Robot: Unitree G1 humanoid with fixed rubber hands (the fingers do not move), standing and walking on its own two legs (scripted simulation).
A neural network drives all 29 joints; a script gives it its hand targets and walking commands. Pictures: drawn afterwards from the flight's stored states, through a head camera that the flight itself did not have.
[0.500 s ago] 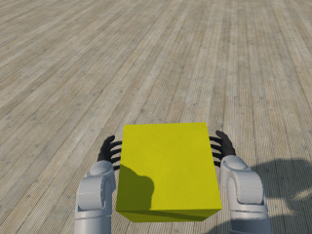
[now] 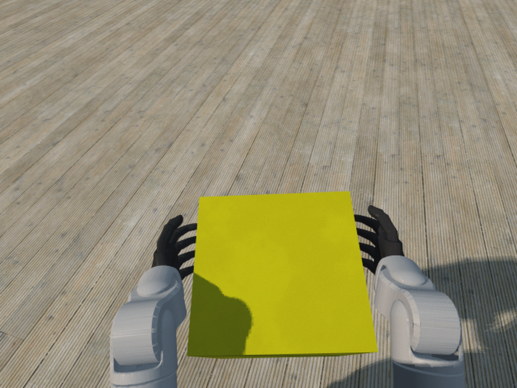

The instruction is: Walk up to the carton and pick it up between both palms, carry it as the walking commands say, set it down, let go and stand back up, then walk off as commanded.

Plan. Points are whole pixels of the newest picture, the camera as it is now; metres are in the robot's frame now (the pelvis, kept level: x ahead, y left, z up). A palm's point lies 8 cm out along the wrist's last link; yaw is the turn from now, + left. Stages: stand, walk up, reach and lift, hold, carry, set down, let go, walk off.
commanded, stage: carry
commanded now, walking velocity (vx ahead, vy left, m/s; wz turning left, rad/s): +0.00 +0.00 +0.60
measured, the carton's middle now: (276, 286) +0.27 -0.01 +0.01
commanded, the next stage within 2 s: none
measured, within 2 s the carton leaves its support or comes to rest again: neither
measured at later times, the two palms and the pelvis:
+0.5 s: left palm (91, 331) +0.19 +0.23 +0.08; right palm (317, 273) +0.25 -0.06 +0.09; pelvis -0.02 +0.04 -0.01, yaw +11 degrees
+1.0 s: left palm (109, 322) +0.21 +0.23 +0.05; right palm (314, 266) +0.28 -0.06 +0.06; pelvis -0.03 +0.02 +0.00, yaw +12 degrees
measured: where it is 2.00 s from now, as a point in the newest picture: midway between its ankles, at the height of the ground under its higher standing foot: outside the picture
